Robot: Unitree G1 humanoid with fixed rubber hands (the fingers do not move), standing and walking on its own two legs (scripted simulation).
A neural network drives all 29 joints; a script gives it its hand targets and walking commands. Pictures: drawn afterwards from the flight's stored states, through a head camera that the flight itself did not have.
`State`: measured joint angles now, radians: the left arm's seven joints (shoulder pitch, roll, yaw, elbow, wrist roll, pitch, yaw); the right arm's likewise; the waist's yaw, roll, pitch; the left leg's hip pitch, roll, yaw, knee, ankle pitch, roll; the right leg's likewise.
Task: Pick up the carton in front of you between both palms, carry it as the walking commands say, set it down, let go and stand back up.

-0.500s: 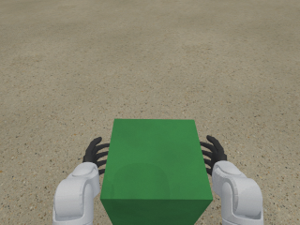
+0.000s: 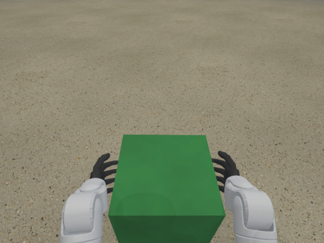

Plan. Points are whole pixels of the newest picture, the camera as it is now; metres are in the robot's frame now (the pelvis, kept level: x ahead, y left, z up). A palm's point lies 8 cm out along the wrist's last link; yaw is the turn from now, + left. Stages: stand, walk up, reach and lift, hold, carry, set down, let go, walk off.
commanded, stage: carry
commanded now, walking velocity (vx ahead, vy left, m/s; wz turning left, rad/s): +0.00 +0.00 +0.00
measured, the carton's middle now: (163, 196) +0.26 +0.00 +0.00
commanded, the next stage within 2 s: hold in 0.80 s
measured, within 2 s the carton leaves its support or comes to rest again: neither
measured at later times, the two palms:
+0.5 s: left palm (98, 196) +0.24 +0.16 +0.03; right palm (223, 193) +0.25 -0.14 +0.04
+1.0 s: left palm (85, 209) +0.21 +0.18 +0.04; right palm (215, 197) +0.24 -0.12 +0.04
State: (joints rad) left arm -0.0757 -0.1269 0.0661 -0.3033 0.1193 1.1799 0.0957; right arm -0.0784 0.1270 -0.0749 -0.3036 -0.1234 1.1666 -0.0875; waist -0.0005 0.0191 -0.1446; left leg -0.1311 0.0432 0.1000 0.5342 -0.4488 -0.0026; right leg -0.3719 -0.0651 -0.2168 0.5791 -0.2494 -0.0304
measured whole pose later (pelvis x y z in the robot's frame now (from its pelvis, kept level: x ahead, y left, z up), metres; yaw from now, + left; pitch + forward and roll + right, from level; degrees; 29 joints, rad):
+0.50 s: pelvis -0.04 +0.01 +0.00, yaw +0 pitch +1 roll +0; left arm -0.23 -0.14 0.18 0.23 0.26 0.71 0.02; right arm -0.24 0.15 -0.19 0.23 -0.26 0.70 -0.03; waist 0.00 0.01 -0.08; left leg -0.17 0.02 0.11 0.53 -0.39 0.02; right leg -0.38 -0.08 -0.20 0.51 -0.15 -0.03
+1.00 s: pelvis -0.06 +0.01 +0.01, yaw +5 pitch -5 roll +0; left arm -0.23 -0.14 0.18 0.23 0.24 0.67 0.01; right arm -0.21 0.14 -0.17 0.16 -0.25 0.70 -0.04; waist 0.00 0.04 0.06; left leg -0.04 -0.02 0.01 0.43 -0.30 0.03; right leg -0.20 -0.03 -0.02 0.38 -0.09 0.02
